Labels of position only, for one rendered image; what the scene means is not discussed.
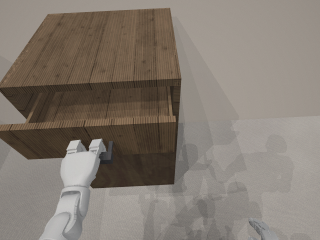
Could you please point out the left robot hand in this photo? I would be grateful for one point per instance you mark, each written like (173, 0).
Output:
(79, 167)

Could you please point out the cabinet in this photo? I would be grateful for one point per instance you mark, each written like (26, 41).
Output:
(103, 50)

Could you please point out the robot left forearm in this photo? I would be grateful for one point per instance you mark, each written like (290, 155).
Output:
(72, 208)

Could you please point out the drawer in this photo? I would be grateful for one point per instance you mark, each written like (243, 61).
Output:
(137, 120)

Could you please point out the right robot hand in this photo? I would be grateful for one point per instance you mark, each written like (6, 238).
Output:
(262, 229)

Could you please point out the handle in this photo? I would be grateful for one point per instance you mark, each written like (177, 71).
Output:
(107, 157)

